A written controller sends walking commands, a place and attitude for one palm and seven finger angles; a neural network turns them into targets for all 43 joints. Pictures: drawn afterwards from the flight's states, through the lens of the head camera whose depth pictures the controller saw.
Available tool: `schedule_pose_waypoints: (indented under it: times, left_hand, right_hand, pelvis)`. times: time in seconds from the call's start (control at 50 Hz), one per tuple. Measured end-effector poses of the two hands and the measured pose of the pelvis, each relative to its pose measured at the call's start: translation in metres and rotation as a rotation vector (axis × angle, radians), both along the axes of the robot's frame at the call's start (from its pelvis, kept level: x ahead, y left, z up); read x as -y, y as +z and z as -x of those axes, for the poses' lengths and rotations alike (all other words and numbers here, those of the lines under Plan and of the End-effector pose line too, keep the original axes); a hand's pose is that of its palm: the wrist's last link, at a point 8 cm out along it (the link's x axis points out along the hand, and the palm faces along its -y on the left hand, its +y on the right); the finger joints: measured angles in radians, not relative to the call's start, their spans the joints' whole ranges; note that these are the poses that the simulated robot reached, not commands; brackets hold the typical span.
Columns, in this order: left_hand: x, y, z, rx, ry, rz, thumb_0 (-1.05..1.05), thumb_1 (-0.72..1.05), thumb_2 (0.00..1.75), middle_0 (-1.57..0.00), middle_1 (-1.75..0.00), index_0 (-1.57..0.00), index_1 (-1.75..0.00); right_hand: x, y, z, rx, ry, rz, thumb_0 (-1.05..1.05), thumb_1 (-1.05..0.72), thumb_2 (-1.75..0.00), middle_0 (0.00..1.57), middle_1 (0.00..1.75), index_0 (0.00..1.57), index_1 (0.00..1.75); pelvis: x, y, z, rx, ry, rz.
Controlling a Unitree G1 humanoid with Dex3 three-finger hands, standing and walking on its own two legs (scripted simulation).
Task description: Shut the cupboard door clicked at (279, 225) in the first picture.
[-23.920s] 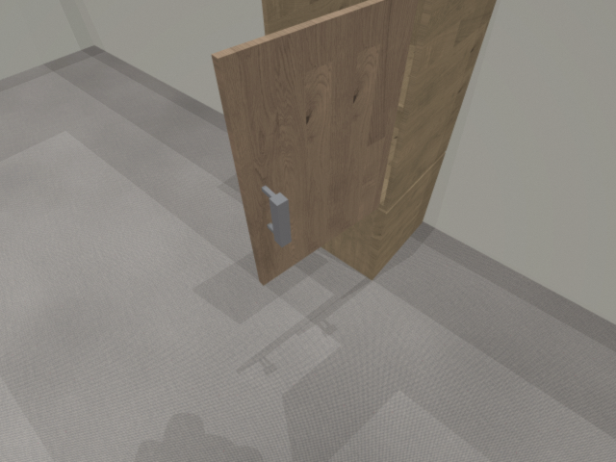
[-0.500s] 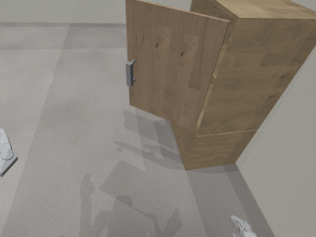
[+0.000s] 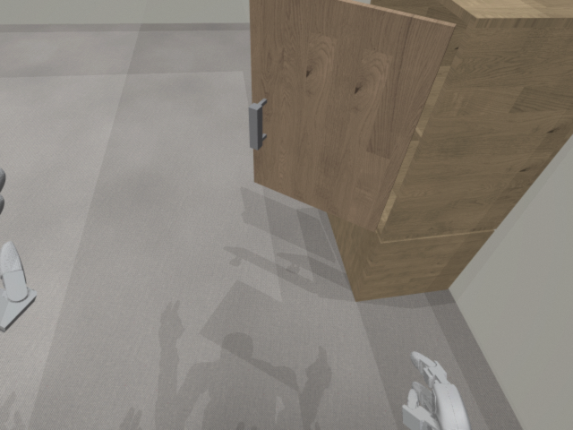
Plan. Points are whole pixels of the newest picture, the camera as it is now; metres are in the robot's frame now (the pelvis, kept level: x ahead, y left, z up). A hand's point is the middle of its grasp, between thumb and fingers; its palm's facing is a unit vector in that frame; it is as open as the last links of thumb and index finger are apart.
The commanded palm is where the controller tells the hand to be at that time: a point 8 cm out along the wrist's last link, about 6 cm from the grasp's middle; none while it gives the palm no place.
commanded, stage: stop stepping back and stand still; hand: left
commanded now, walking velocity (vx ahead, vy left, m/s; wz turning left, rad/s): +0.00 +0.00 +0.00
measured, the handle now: (259, 123) +0.88 +0.11 -0.08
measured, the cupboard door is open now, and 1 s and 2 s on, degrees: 52 52 52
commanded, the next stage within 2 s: let the arm hang, fingers relaxed in 0.06 s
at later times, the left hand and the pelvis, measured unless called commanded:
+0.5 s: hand out of the picture +0.01 +0.18 -0.18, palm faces +0.05 -0.98 -0.16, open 7.0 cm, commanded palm none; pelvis -0.03 +0.00 +0.00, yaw +2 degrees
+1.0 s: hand out of the picture -0.06 +0.19 -0.17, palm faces +0.05 -0.98 -0.20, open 7.4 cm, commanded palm none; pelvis -0.03 +0.01 +0.01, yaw +1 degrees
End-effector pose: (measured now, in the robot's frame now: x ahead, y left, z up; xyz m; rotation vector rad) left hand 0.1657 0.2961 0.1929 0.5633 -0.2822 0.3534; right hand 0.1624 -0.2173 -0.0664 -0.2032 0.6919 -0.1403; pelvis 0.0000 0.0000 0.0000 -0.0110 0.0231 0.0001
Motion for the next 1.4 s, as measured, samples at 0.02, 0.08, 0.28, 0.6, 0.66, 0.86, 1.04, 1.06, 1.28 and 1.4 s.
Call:
schedule_pose_waypoints:
  times: [0.02,0.08,0.28,0.6,0.66,0.86,1.04,1.06,1.28,1.4]
  left_hand:
    - [-0.001,0.001,0.001,-0.006,0.000,-0.008,0.02,0.89,0.90,-0.21,-0.30,-0.21,-0.30]
    - [-0.006,-0.002,0.005,-0.037,0.021,-0.006,0.02,0.89,0.90,-0.21,-0.30,-0.21,-0.30]
    - [-0.012,-0.162,0.009,-0.640,0.105,0.259,0.01,0.90,0.90,-0.20,-0.30,-0.20,-0.30]
    - [0.053,-0.340,0.228,-1.614,0.318,0.649,-0.01,0.98,0.90,-0.20,-0.30,-0.20,-0.30]
    - [0.049,-0.334,0.253,-1.677,0.364,0.639,0.00,0.95,0.90,-0.20,-0.30,-0.20,-0.30]
    - [0.048,-0.326,0.260,-1.689,0.385,0.618,0.01,0.91,0.90,-0.20,-0.30,-0.20,-0.30]
    - [0.065,-0.332,0.219,-1.591,0.298,0.633,0.01,0.91,0.90,-0.20,-0.30,-0.20,-0.30]
    - [0.067,-0.333,0.215,-1.584,0.289,0.635,0.01,0.91,0.90,-0.20,-0.30,-0.20,-0.30]
    - [0.074,-0.334,0.197,-1.574,0.267,0.636,0.01,0.91,0.90,-0.20,-0.30,-0.20,-0.30]
    - [0.069,-0.332,0.202,-1.598,0.295,0.624,0.01,0.91,0.90,-0.20,-0.30,-0.20,-0.30]
  right_hand:
    - [-0.002,0.000,-0.001,0.000,0.001,-0.006,0.02,-0.90,-0.89,0.20,0.30,0.20,0.30]
    - [-0.004,-0.002,0.001,-0.013,0.001,-0.018,0.01,-0.90,-0.89,0.20,0.30,0.20,0.30]
    - [0.018,-0.041,0.027,-0.169,0.072,0.002,0.01,-0.90,-0.89,0.20,0.30,0.20,0.30]
    - [0.019,-0.060,0.190,-0.712,-0.075,0.025,0.01,-0.90,-0.89,0.20,0.30,0.20,0.30]
    - [0.010,-0.065,0.206,-0.749,-0.093,-0.010,0.01,-0.90,-0.89,0.20,0.30,0.20,0.30]
    - [-0.012,-0.077,0.214,-0.741,-0.112,-0.087,0.01,-0.90,-0.89,0.20,0.30,0.20,0.30]
    - [-0.011,-0.076,0.200,-0.692,-0.114,-0.088,0.01,-0.91,-0.89,0.20,0.30,0.20,0.30]
    - [-0.010,-0.076,0.199,-0.689,-0.116,-0.086,0.01,-0.91,-0.89,0.20,0.30,0.20,0.30]
    - [-0.001,-0.072,0.198,-0.703,-0.126,-0.069,0.01,-0.90,-0.89,0.20,0.30,0.20,0.30]
    - [0.003,-0.072,0.197,-0.723,-0.125,-0.068,0.01,-0.90,-0.89,0.20,0.30,0.20,0.30]
  pelvis:
    - [0.000,0.000,0.000,-0.003,-0.001,0.001]
    - [-0.001,0.001,0.000,-0.006,-0.005,0.003]
    - [-0.012,-0.006,0.017,0.004,0.023,0.004]
    - [-0.005,0.003,0.033,0.042,0.038,0.013]
    - [-0.007,0.005,0.034,0.047,0.031,0.012]
    - [-0.012,0.006,0.036,0.056,0.014,0.002]
    - [-0.010,0.006,0.034,0.058,0.011,-0.004]
    - [-0.010,0.006,0.033,0.058,0.011,-0.004]
    - [-0.005,0.007,0.027,0.055,0.012,-0.005]
    - [-0.002,0.007,0.023,0.053,0.012,-0.004]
